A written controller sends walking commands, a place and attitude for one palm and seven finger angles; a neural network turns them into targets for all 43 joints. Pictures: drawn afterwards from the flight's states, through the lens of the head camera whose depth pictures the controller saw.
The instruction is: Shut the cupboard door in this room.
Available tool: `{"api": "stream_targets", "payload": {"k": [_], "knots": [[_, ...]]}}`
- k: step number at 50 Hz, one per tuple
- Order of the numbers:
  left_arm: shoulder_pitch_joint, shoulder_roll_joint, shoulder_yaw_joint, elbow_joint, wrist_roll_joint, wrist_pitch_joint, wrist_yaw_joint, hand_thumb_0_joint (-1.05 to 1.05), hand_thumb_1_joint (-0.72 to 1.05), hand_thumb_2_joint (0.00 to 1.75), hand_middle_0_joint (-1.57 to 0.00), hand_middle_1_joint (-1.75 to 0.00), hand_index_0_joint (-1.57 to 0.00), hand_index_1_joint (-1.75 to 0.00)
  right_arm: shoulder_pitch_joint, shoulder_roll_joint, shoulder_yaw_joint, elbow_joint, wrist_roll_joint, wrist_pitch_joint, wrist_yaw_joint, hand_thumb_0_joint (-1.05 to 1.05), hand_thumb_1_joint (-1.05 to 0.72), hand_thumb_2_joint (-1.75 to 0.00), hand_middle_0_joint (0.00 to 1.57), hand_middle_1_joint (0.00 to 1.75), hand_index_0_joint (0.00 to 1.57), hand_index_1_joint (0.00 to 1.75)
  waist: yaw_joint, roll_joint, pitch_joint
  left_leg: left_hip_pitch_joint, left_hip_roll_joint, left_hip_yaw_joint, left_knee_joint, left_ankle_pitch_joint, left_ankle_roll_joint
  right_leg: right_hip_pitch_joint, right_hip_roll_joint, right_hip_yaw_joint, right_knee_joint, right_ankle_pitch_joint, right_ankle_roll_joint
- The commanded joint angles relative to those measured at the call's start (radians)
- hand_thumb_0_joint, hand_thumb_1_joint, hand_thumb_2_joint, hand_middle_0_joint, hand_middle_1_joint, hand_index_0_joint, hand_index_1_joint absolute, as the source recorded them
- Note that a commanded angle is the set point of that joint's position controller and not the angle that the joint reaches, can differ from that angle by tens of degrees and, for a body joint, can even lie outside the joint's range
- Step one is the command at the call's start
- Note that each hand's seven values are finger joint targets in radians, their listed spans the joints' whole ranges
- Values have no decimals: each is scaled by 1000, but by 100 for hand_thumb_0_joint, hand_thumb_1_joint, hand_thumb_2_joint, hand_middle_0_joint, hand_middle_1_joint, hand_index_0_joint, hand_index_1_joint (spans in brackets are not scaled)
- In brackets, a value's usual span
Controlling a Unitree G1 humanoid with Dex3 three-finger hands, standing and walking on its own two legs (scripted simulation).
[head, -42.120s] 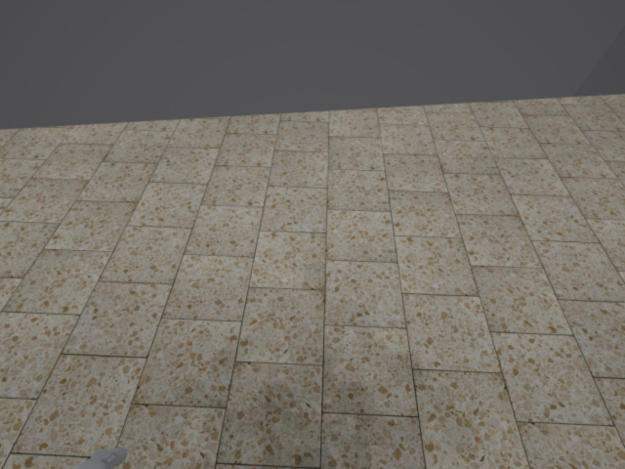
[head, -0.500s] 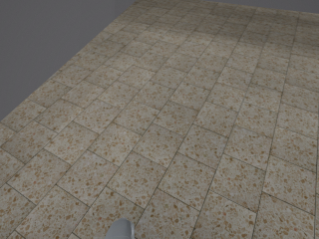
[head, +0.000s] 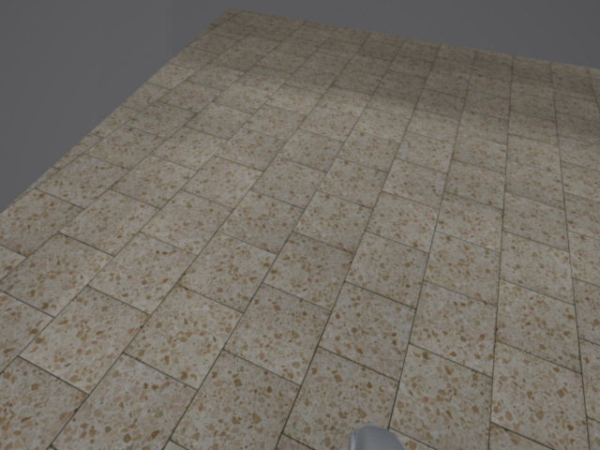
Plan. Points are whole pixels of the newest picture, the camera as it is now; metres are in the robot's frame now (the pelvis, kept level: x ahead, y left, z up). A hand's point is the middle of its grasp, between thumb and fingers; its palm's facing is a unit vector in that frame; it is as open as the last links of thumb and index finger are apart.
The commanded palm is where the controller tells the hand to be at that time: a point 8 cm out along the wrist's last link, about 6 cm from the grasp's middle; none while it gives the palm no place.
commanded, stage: walk around to get in front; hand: left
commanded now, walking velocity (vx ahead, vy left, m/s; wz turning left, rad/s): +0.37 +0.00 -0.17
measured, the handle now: out of the picture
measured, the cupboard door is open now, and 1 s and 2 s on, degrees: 80 80 80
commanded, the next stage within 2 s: walk to a spot facing it in 1.46 s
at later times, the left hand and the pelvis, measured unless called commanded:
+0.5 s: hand (244, 358) +0.29 +0.11 -0.16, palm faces +0.02 -0.97 -0.24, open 7.1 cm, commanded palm none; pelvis +0.21 -0.08 -0.01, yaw -2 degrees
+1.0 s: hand (230, 314) +0.38 +0.15 -0.18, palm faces +0.05 -0.99 -0.14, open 7.4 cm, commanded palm none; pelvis +0.41 -0.02 -0.01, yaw -2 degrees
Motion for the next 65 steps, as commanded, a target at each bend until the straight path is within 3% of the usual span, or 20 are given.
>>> {"api": "stream_targets", "payload": {"k": [1,7,9,11,12,13,15,17,20,33,36,38,39,40,41,44,50,61,64,65], "knots": [[-106,6,-8,-91,0,-13,-12,0,90,90,-20,-30,-20,-30,125,-84,-17,2,-2,-17,-1,0,-90,-90,20,30,20,30,-31,133,97,50,277,-143,-196,235,81,-103,-32,-31,-171,62,10],[-248,10,-20,-127,-8,-29,-12,0,90,90,-20,-30,-20,-30,192,-103,-13,54,-11,-2,0,0,-90,-90,20,30,20,30,-63,177,107,128,288,-89,-123,461,66,18,25,-98,-441,13,-37],[-189,30,-16,-114,-8,-37,-6,0,90,90,-20,-30,-20,-30,184,-116,-16,64,-9,3,-1,0,-90,-90,20,30,20,30,-24,154,64,140,295,-71,-21,667,56,156,67,-126,-508,-42,-69],[44,78,-2,-36,-1,-56,2,0,90,90,-20,-30,-20,-30,159,-130,-16,67,1,6,1,0,-90,-90,20,30,20,30,86,124,-80,79,242,-23,271,754,5,505,108,-154,-639,46,-91],[192,167,21,10,4,-70,14,0,90,90,-20,-30,-20,-30,164,-95,-10,55,11,5,14,0,-90,-90,20,30,20,30,147,-23,-194,-166,188,-2,530,483,-29,803,-70,36,-646,57,-140],[301,264,40,45,-9,-74,26,0,90,90,-20,-30,-20,-30,168,-33,4,20,21,4,13,0,-90,-90,20,30,20,30,147,-211,-277,-452,21,-25,846,-298,-76,999,-341,440,-700,243,-255],[146,240,37,8,-26,-62,29,0,90,90,-20,-30,-20,-30,85,-48,-11,3,18,21,11,0,-90,-90,20,30,20,30,93,-66,-141,-538,84,-204,1057,-216,-47,762,-351,409,-814,36,-255],[25,136,8,-21,-28,-67,32,0,90,90,-20,-30,-20,-30,50,-30,-11,10,1,39,16,0,-90,-90,20,30,20,30,31,-19,27,-495,147,-220,977,-62,-51,462,-259,239,-889,-103,-176],[-12,80,-5,-21,-15,-78,37,0,90,90,-20,-30,-20,-30,129,4,-13,30,-12,68,23,0,-90,-90,20,30,20,30,-38,-70,46,-427,146,-192,866,-4,-74,312,-184,107,-945,-152,-151],[159,112,-16,40,-13,-98,35,0,90,90,-20,-30,-20,-30,-286,-37,2,-135,-11,47,59,0,-90,-90,20,30,20,30,40,-25,108,-479,108,-131,343,87,-71,568,-192,23,-946,140,-173],[172,128,-13,56,-11,-87,35,0,90,90,-20,-30,-20,-30,-287,-57,3,-142,-11,40,56,0,-90,-90,20,30,20,30,30,-30,93,-389,74,-99,266,15,-48,614,-195,7,-877,245,-166],[159,131,-14,63,-16,-84,35,0,90,90,-20,-30,-20,-30,-153,-83,-4,-100,-16,29,41,0,-90,-90,20,30,20,30,-40,-7,9,-142,22,-56,170,27,-29,570,-158,-54,-672,434,-137],[142,122,-16,57,-21,-85,32,0,90,90,-20,-30,-20,-30,5,-138,-19,-56,-19,22,32,0,-90,-90,20,30,20,30,-107,65,-93,125,58,-105,119,77,-1,445,-100,-102,-446,405,-95],[183,65,-22,36,-29,-85,22,0,90,90,-20,-30,-20,-30,149,-262,-50,-22,-30,14,19,0,-90,-90,20,30,20,30,-148,288,-224,403,334,-460,72,110,96,167,31,-155,-136,21,-37],[138,64,-28,3,-22,-93,20,0,90,90,-20,-30,-20,-30,205,-305,-56,-4,-11,26,14,0,-90,-90,20,30,20,30,-154,328,-234,431,465,-624,-25,175,173,14,77,-73,70,-391,-39],[25,55,-14,9,-11,-70,9,0,90,90,-20,-30,-20,-30,8,-163,-27,-41,-5,17,9,0,-90,-90,20,30,20,30,-77,118,28,42,389,-451,-148,-58,108,-30,-36,15,150,-203,-36],[95,-9,-2,-6,-1,-13,3,0,90,90,-20,-30,-20,-30,-12,-80,-21,-42,-3,-6,4,0,-90,-90,20,30,20,30,11,135,79,-121,282,-204,-233,-3,76,-14,-50,11,60,13,4],[-195,18,-8,-131,-7,-30,-11,0,90,90,-20,-30,-20,-30,108,-122,-31,23,-15,6,7,0,-90,-90,20,30,20,30,-48,165,102,69,298,-99,-129,294,72,73,8,-91,-465,10,-23],[20,69,5,-63,-4,-50,-3,0,90,90,-20,-30,-20,-30,89,-138,-30,33,-8,14,9,0,-90,-90,20,30,20,30,62,86,-28,51,250,-41,173,549,25,417,84,-148,-613,5,-63],[181,142,23,-11,3,-64,6,0,90,90,-20,-30,-20,-30,84,-117,-27,29,2,12,18,0,-90,-90,20,30,20,30,136,-14,-134,-108,198,-16,429,429,-13,683,-10,-38,-642,19,-90]]}}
